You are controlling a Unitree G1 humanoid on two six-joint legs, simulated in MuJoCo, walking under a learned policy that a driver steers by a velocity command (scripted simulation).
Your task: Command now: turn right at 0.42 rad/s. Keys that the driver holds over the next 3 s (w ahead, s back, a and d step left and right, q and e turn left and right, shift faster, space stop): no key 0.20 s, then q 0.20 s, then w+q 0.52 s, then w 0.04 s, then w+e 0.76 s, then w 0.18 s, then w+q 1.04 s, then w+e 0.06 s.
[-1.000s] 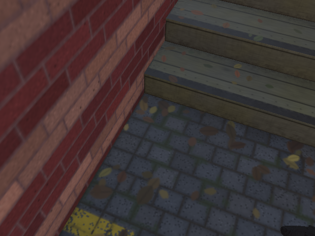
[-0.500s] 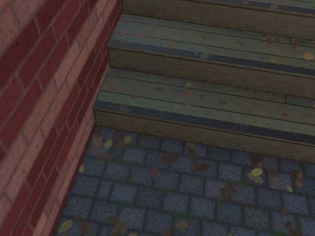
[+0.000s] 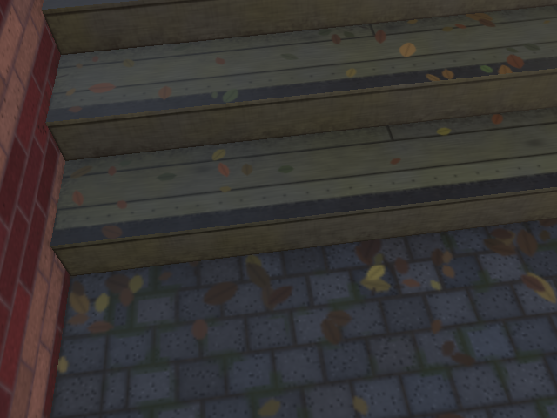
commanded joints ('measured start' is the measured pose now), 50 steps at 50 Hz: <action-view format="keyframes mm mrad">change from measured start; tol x32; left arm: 1 -18 146 44 -62 -2 -4 6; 50 39 29 -11 90 86 -112 -92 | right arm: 1 17 -97 -29 -49 -2 -23 9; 50 286 -150 -36 -46 -12 -63 8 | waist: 1 -6 -175 -124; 7 4 238 -106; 24 77 -272 -27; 39 -57 -102 -15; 41 -44 399 -150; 50 3 60 15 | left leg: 1 64 2 31 -79 -9 8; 7 240 429 -392 -482 569 363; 19 310 173 -233 -390 502 238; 24 -199 -26 91 99 -195 98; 27 -364 83 -31 295 -98 110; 39 317 -1 251 -100 113 128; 42 646 417 -855 -617 -522 471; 50 285 192 -115 -627 334 266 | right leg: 1 119 -240 248 -92 261 -160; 4 102 -183 250 -18 243 -97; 7 -90 9 41 400 -458 77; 20 215 -131 -109 -34 140 73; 24 299 -444 275 -300 -450 -178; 30 361 -398 29 -348 -91 -121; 38 99 -349 -223 -152 -117 -64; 42 -479 -72 -49 893 -433 106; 50 -310 -186 -161 539 70 63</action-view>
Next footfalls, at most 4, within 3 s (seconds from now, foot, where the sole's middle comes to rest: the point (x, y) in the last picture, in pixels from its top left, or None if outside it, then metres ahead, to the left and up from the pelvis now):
0.10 left None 0.05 0.13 -0.78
0.38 right None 0.01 -0.12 -0.78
0.80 left None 0.15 0.18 -0.78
1.36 right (263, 374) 0.56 0.10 -0.78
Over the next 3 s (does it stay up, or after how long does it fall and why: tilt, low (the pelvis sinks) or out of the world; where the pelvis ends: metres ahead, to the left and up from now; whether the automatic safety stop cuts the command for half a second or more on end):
stays up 1.28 0.20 0.25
